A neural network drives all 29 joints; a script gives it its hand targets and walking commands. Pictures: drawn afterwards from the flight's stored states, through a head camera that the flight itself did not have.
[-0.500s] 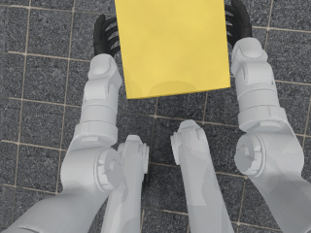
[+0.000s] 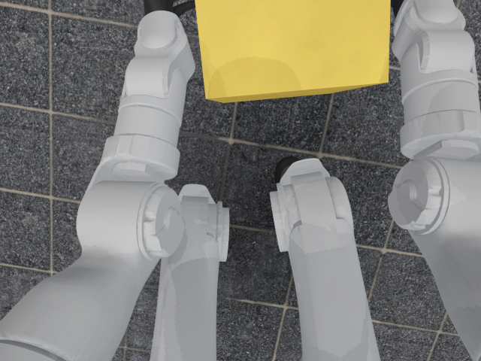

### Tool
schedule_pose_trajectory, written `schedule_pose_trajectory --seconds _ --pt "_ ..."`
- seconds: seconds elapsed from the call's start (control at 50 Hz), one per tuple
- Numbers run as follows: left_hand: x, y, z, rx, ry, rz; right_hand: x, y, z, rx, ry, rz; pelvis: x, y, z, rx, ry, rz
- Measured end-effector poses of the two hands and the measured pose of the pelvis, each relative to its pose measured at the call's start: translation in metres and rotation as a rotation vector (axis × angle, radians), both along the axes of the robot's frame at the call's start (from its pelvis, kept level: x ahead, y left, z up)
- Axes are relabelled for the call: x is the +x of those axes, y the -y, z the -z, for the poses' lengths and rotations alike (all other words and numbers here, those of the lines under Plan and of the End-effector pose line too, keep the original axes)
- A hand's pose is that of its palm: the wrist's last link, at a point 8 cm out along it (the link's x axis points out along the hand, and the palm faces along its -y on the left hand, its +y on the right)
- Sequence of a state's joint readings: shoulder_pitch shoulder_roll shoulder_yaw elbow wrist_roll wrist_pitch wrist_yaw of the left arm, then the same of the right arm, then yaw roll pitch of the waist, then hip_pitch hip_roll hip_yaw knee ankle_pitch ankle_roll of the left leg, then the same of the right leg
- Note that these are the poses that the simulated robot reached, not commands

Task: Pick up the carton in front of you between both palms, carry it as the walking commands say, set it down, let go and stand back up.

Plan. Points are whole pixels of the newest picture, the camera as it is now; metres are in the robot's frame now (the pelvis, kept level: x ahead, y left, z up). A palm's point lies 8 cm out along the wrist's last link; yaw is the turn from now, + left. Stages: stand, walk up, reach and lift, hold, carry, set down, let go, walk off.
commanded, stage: set down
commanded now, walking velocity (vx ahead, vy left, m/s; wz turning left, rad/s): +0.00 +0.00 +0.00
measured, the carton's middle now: (279, 26) +0.50 -0.15 -0.24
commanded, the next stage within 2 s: none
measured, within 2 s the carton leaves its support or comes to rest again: rests again in 0.56 s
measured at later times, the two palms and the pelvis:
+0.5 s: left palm (162, 24) +0.53 +0.01 -0.19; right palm (390, 12) +0.47 -0.29 -0.20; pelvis -0.01 +0.01 -0.02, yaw +0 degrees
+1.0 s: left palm (156, 26) +0.53 +0.02 -0.20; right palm (387, 12) +0.48 -0.29 -0.21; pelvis -0.02 +0.01 -0.03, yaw +0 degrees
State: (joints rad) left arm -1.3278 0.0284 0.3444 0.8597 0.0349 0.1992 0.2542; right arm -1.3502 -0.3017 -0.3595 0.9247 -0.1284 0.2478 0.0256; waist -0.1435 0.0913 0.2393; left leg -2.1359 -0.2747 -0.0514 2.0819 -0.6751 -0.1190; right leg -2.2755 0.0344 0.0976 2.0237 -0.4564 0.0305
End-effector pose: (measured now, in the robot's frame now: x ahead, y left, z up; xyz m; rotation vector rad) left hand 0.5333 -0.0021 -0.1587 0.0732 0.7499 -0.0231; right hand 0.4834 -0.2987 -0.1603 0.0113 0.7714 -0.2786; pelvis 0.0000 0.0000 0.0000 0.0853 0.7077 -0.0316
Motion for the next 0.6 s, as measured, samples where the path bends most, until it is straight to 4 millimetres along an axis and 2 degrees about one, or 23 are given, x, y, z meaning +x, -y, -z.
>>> schedule_pose_trajectory --seconds 0.1,0.38,0.6 --pt "0.001 -0.003 0.006 -0.008 -0.001 0.014 0.001 -0.002 0.004 -0.006 -0.006 -0.001 0.0 -0.002 0.005 -0.013 -0.008 -0.013" --pt "-0.003 -0.011 0.025 -0.002 -0.022 0.047 -0.011 -0.009 0.028 0.005 -0.054 -0.027 -0.006 -0.007 0.012 -0.039 0.014 -0.031" --pt "0.0 -0.015 0.032 0.006 -0.024 0.069 -0.009 -0.011 0.037 0.036 -0.052 -0.057 -0.009 -0.005 0.02 -0.041 0.044 -0.037"
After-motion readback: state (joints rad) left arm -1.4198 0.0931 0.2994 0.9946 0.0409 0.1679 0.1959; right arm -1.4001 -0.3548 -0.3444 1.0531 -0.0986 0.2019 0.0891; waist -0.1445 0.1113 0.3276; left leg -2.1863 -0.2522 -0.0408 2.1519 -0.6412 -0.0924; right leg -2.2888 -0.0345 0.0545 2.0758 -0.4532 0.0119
